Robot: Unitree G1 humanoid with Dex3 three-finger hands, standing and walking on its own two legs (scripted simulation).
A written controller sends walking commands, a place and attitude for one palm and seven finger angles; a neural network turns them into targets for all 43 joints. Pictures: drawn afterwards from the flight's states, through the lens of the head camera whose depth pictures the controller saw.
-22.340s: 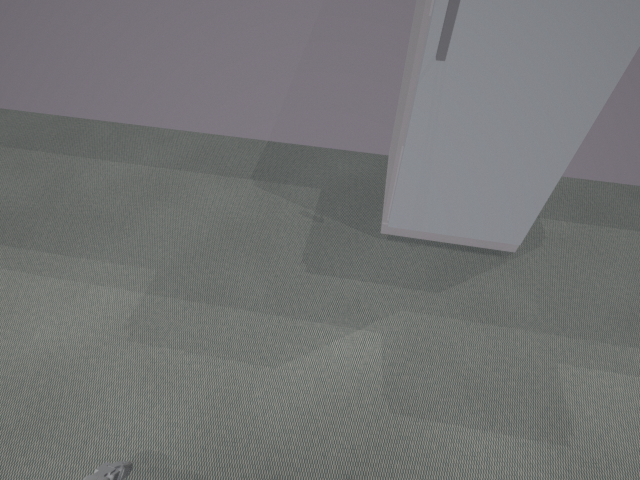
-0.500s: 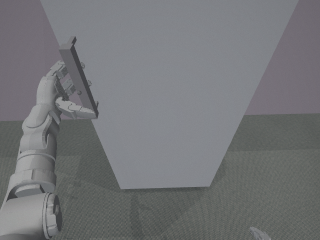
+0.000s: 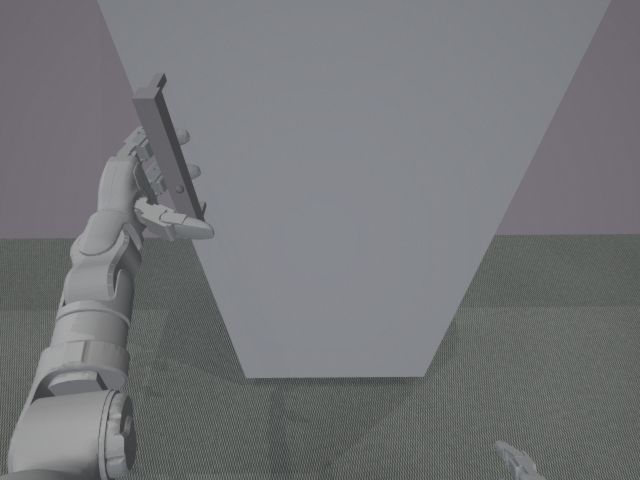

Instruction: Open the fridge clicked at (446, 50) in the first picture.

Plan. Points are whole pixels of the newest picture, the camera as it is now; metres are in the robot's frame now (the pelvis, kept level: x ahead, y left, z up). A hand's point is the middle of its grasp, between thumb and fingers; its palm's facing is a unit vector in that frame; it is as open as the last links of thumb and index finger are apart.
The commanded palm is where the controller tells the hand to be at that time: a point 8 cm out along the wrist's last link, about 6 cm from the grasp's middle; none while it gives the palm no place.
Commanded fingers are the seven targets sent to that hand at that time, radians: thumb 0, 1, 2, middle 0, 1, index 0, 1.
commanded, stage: slide the fingers in behind the handle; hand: left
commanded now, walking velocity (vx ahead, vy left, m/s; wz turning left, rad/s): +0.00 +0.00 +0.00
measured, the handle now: (179, 163) +0.48 +0.21 +0.15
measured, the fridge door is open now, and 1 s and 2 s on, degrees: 0 0 0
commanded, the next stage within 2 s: grip the handle and tug to test in 0.28 s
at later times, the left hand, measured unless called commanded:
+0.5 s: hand (185, 186) +0.42 +0.19 +0.16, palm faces +0.06 -1.00 -0.01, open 13.8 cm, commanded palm +0.39 +0.24 +0.16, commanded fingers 0.00 -0.17 0.44 -0.34 -1.25 -0.34 -1.25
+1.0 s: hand (182, 185) +0.42 +0.19 +0.16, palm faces +0.06 -1.00 -0.01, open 6.9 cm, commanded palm +0.38 +0.24 +0.16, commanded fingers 0.00 0.90 0.90 -0.45 -1.40 -0.45 -1.40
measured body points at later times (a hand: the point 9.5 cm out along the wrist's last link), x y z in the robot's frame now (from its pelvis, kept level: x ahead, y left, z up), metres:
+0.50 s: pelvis +0.00 +0.00 +0.00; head +0.01 -0.01 +0.45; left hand +0.41 +0.24 +0.16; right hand +0.11 -0.26 -0.11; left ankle -0.03 +0.11 -0.74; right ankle +0.01 -0.12 -0.74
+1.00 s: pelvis +0.00 +0.00 +0.00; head +0.02 -0.01 +0.45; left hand +0.41 +0.24 +0.16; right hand +0.13 -0.25 -0.11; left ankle -0.03 +0.11 -0.74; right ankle +0.01 -0.12 -0.74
